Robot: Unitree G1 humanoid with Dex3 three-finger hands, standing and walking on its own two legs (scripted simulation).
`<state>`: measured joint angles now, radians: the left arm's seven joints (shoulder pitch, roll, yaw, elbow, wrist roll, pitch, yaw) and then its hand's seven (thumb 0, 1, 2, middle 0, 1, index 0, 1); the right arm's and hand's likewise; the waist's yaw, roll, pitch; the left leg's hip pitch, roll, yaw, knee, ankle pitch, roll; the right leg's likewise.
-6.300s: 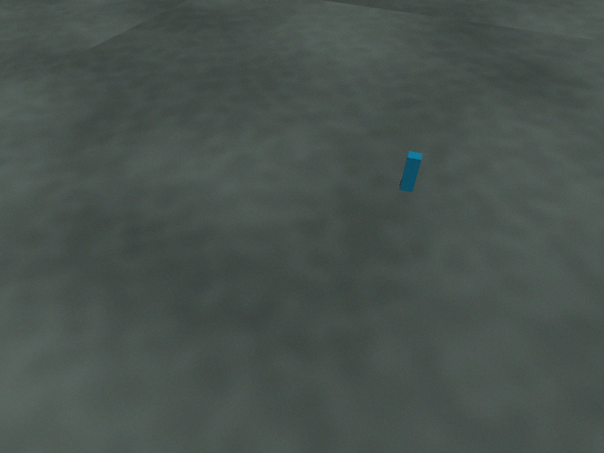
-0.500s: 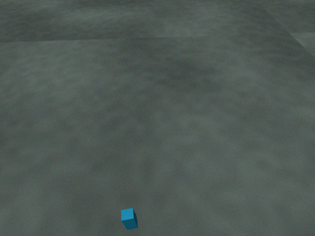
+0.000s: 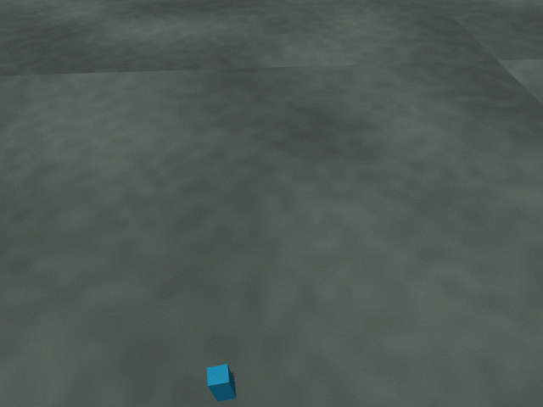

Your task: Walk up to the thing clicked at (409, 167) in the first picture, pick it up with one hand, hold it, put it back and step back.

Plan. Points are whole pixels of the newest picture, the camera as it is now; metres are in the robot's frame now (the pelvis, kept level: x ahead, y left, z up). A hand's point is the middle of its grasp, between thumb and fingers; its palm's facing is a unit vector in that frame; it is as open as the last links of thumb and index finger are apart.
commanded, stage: stand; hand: left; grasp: from the side
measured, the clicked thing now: (222, 383) +0.35 +0.19 -0.68
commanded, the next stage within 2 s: go down in 1.22 s
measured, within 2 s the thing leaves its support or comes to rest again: neither
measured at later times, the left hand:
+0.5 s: hand out of the picture +0.07 +0.26 -0.16, palm faces -0.01 -0.94 -0.34, open 7.3 cm
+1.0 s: hand out of the picture +0.07 +0.26 -0.16, palm faces -0.01 -0.94 -0.34, open 7.3 cm
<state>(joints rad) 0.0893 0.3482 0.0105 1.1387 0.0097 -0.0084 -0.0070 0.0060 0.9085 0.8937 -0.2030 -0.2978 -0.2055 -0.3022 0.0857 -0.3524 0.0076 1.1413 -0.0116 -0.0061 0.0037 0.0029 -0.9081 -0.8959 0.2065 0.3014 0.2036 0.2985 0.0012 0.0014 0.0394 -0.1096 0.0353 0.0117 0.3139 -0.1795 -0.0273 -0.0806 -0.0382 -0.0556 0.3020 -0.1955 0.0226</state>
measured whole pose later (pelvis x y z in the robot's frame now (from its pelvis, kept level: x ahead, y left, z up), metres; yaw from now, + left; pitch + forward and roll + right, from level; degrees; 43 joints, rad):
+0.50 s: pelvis +0.00 +0.00 +0.00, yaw +0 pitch -1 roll +0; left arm 0.11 0.35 0.01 1.14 0.01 0.00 -0.01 0.01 0.91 0.89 -0.20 -0.30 -0.21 -0.30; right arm 0.10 -0.35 0.01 1.14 -0.01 -0.01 0.00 0.00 -0.91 -0.90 0.21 0.30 0.20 0.30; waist 0.01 0.00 0.04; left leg -0.11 0.03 0.01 0.31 -0.18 -0.02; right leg -0.08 -0.04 -0.05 0.31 -0.20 0.03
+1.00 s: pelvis +0.00 +0.00 +0.00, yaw +0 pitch -2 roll +0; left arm 0.12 0.35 0.01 1.13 0.01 0.00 -0.01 0.01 0.91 0.89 -0.20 -0.30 -0.21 -0.30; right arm 0.11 -0.35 0.01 1.13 -0.01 -0.01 0.00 0.00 -0.91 -0.90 0.21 0.30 0.20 0.30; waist 0.01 0.00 0.04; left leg -0.10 0.03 0.01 0.31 -0.18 -0.02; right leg -0.08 -0.04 -0.05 0.30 -0.19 0.02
